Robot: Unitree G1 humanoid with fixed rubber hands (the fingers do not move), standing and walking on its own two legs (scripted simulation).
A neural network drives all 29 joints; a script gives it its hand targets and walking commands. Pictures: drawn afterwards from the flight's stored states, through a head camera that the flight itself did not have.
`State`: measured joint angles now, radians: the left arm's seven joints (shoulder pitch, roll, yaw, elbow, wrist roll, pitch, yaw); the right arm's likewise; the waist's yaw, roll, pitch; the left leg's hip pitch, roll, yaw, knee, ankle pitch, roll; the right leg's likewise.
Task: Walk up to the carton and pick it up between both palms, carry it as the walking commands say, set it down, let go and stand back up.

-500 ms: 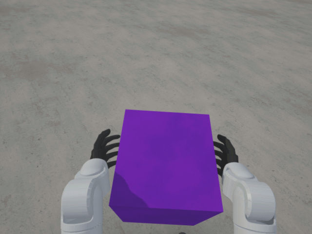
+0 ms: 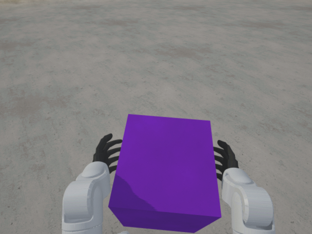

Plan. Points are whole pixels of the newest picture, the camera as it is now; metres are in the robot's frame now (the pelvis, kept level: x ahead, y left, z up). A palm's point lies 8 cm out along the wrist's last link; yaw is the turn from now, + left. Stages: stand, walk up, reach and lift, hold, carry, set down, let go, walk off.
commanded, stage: carry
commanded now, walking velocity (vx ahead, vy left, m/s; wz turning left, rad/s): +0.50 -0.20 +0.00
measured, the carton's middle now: (163, 177) +0.26 +0.01 +0.03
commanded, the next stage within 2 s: none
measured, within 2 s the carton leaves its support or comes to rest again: neither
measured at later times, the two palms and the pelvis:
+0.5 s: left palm (146, 90) +0.59 +0.08 +0.09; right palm (225, 86) +0.59 -0.21 +0.11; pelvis +0.35 -0.07 +0.01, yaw +0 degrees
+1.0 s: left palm (185, 51) +0.90 -0.09 +0.12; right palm (245, 51) +0.90 -0.37 +0.11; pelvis +0.66 -0.23 +0.01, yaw +1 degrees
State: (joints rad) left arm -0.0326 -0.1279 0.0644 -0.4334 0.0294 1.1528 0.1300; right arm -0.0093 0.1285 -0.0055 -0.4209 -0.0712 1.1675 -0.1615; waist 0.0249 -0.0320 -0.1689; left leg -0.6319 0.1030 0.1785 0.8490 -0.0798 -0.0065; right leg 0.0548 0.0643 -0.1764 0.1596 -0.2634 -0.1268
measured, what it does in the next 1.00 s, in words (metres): walks ahead: left foot, then right foot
